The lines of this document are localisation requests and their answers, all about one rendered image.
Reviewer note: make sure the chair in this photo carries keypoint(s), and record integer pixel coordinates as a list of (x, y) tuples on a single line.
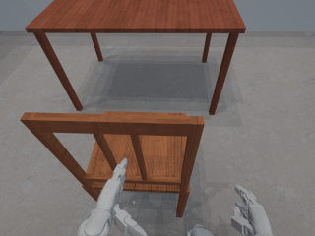
[(160, 148)]

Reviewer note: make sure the robot right shin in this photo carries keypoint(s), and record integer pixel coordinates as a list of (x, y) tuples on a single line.
[(198, 226)]

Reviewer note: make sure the robot left hand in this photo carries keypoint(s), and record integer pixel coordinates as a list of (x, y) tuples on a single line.
[(109, 197)]

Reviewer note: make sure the robot left forearm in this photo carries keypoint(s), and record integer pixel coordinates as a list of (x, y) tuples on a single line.
[(98, 223)]

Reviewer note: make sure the table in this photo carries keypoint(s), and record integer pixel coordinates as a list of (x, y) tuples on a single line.
[(138, 16)]

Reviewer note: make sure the robot right hand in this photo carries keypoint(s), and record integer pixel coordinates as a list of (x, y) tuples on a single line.
[(254, 220)]

